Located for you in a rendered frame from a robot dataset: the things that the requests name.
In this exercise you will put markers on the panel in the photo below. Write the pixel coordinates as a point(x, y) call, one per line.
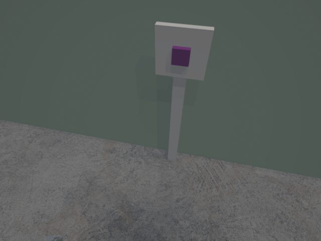
point(199, 39)

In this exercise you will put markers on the button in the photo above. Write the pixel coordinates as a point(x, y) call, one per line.
point(180, 56)

